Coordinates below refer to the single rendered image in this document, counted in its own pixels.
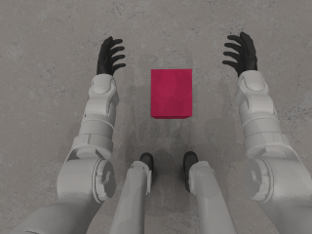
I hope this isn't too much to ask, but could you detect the robot right upper arm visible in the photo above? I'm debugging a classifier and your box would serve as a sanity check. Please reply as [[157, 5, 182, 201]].
[[242, 156, 312, 234]]

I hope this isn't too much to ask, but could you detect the robot left foot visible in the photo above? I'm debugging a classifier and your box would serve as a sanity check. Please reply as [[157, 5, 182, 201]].
[[139, 152, 154, 175]]

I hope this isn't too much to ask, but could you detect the robot right hand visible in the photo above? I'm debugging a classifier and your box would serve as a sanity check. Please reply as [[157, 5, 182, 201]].
[[222, 31, 257, 78]]

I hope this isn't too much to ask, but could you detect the robot left forearm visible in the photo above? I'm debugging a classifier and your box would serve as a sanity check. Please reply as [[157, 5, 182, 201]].
[[57, 73, 120, 195]]

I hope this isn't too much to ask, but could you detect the robot right forearm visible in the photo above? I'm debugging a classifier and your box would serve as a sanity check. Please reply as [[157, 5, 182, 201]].
[[234, 70, 312, 181]]

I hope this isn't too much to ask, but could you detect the robot left upper arm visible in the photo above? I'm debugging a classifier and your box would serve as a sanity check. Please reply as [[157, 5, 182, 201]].
[[9, 157, 117, 234]]

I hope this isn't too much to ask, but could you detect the robot left hand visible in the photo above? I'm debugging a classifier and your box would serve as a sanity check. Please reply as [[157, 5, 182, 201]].
[[97, 36, 126, 76]]

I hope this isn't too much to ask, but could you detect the carton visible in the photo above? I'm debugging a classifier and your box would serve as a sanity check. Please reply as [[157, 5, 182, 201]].
[[150, 68, 193, 119]]

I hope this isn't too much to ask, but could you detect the right robot thigh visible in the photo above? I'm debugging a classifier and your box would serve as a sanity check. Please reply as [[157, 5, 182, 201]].
[[189, 166, 238, 234]]

